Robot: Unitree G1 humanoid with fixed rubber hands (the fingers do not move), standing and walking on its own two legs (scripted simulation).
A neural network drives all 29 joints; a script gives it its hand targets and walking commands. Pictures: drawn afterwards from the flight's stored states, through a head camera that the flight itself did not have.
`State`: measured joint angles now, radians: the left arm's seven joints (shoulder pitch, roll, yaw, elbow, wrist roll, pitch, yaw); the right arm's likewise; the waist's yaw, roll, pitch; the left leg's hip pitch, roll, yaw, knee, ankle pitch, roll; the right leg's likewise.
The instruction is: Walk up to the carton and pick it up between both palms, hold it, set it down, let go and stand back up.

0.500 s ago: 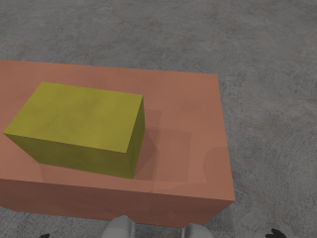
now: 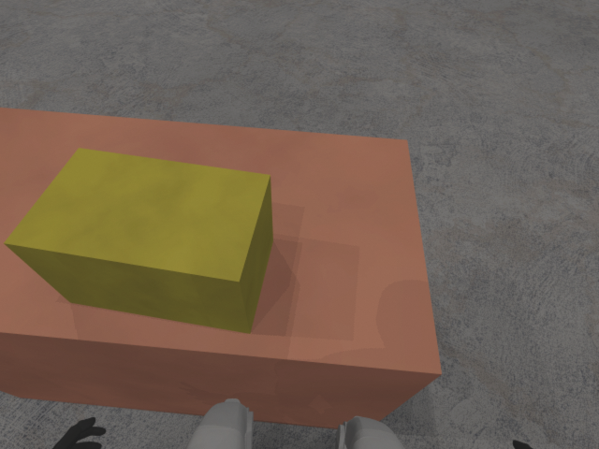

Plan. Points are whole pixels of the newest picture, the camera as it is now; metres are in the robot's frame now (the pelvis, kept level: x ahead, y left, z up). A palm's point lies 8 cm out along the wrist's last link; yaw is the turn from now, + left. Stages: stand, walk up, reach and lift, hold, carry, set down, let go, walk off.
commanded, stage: walk up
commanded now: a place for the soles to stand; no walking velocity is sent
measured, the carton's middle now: (165, 241) +0.39 +0.21 +0.00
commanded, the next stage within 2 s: none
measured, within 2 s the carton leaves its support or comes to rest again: neither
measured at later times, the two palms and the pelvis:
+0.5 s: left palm out of the picture +0.10 +0.31 -0.09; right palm out of the picture +0.10 -0.32 -0.09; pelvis +0.01 +0.00 +0.00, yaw +1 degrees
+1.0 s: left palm out of the picture -0.02 +0.49 -0.07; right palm out of the picture +0.13 -0.18 -0.11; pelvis -0.05 +0.12 -0.02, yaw +8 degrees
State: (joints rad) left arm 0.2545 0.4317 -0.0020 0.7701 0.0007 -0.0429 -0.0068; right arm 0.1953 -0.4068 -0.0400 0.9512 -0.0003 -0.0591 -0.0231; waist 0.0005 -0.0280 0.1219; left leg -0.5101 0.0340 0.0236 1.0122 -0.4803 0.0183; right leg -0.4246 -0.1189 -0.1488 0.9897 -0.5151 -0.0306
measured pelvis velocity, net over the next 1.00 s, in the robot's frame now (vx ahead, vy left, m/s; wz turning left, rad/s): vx -0.05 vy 0.12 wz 0.14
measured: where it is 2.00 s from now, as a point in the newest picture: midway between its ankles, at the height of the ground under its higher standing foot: outside the picture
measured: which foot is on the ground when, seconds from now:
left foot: up 0.00-0.02, down 0.04-0.56, up 0.58-0.96, down 0.98-1.00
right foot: down 0.00-0.98, up 1.00-1.00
